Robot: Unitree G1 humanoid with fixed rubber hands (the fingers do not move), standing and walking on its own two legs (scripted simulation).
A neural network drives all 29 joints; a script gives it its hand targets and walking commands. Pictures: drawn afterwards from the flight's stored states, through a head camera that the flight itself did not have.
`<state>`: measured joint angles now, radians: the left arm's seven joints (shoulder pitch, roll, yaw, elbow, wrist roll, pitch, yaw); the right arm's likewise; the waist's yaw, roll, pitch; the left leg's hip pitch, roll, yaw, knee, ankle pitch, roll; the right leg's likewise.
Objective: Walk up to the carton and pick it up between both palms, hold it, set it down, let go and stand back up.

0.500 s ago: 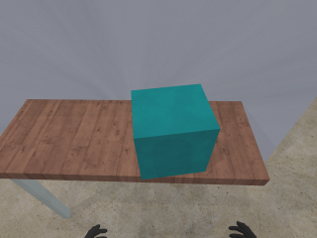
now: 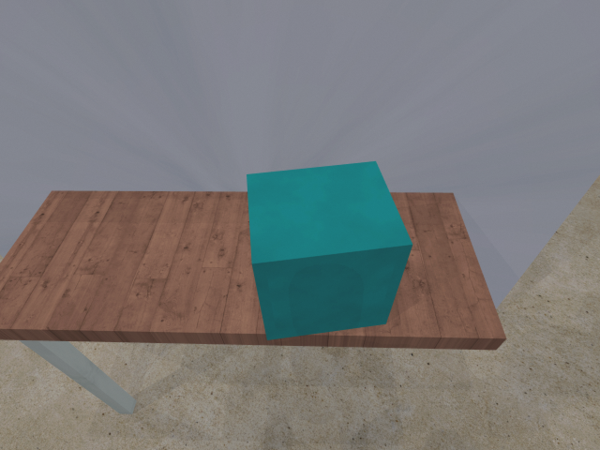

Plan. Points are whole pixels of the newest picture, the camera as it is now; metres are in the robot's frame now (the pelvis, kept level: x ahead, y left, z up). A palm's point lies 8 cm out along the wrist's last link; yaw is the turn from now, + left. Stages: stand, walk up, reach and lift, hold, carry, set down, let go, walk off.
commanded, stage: stand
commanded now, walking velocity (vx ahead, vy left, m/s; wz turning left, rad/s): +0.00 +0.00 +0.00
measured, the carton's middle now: (319, 253) +0.43 -0.01 +0.00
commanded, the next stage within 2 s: walk up in 0.92 s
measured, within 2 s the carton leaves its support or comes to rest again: neither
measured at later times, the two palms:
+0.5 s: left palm out of the picture +0.01 +0.21 -0.13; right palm out of the picture +0.01 -0.21 -0.14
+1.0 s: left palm out of the picture -0.02 +0.20 -0.14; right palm out of the picture -0.01 -0.20 -0.14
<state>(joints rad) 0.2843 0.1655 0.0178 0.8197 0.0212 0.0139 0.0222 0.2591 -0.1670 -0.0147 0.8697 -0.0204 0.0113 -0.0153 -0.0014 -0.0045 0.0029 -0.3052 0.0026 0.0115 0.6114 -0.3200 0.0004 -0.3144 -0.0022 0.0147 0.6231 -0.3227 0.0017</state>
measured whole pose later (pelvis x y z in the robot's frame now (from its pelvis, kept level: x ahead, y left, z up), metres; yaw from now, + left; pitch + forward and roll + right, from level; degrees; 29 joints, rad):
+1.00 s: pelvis +0.01 +0.00 +0.01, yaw +0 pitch -2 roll +0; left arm 0.30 0.09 0.01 1.15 0.01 -0.01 0.05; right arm 0.27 -0.10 -0.01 1.18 -0.01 0.00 -0.04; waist 0.00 0.00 0.05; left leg -0.17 0.00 0.00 0.46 -0.26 0.00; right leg -0.17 0.00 0.02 0.47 -0.26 0.01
